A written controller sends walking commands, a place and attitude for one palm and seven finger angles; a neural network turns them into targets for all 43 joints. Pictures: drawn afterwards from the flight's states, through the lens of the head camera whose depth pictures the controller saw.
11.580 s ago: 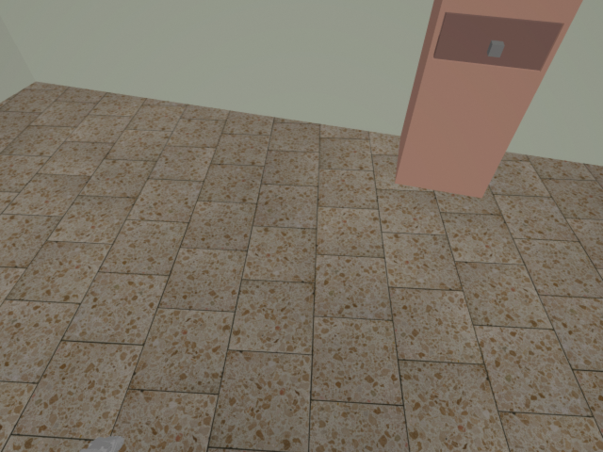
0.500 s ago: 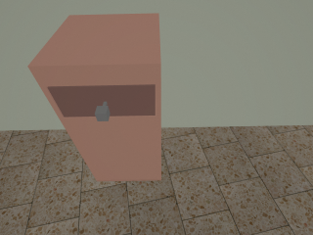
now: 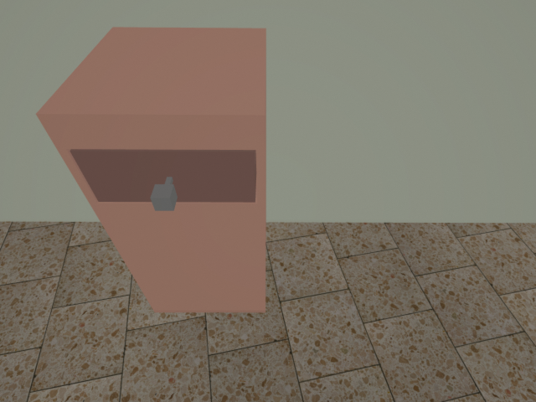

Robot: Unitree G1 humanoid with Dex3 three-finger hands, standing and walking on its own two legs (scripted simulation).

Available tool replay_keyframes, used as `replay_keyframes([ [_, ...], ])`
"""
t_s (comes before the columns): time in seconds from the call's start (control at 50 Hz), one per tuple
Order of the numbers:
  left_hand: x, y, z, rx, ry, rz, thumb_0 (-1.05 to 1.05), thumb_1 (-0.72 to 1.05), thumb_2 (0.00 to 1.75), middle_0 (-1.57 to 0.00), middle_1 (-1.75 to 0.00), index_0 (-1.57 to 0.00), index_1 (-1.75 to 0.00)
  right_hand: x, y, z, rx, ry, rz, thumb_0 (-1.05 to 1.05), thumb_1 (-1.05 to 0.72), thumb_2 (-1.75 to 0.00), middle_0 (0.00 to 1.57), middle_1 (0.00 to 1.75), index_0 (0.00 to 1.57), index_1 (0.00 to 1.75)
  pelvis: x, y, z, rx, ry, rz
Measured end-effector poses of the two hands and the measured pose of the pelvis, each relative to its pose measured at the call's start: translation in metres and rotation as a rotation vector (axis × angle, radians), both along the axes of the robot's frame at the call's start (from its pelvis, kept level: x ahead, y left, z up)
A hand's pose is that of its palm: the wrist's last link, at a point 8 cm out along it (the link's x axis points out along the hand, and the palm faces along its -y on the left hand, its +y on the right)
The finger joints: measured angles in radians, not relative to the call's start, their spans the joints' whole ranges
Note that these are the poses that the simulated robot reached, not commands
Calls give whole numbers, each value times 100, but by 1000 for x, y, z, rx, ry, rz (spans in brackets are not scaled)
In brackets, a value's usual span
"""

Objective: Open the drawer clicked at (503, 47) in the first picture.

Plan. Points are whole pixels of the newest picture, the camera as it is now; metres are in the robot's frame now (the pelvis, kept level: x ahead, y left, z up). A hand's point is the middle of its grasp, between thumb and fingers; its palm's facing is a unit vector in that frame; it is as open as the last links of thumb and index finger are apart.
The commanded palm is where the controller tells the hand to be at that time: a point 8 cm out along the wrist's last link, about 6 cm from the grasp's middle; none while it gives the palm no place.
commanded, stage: come to a stop and stand still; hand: left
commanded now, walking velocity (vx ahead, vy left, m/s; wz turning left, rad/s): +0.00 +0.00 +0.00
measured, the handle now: (166, 191) +0.54 +0.26 -0.04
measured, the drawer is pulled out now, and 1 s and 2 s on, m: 0.00 0.00 0.00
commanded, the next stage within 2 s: look again from close up in 0.54 s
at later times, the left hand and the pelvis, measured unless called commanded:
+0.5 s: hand out of the picture +0.00 +0.15 -0.17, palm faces +0.05 -0.98 -0.18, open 7.4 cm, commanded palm none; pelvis +0.02 -0.01 +0.00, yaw +0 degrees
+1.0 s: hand out of the picture +0.00 +0.15 -0.17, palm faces +0.05 -0.98 -0.18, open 7.4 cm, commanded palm none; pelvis +0.03 -0.01 +0.00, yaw +0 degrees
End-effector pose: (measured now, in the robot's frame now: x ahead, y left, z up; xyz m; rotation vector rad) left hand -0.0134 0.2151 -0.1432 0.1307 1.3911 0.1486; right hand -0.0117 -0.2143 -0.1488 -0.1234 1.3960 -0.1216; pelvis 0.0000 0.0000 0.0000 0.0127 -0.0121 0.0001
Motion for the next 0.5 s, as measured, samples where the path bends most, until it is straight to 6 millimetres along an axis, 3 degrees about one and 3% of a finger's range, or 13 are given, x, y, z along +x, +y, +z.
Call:
replay_keyframes([
  [0.5,9,-17,0,-1,17,25,0,91,89,-20,-30,-20,-30,33,-18,1,-21,-17,12,1,-92,-90,19,30,20,30,21,-14,1,2,4,2],
])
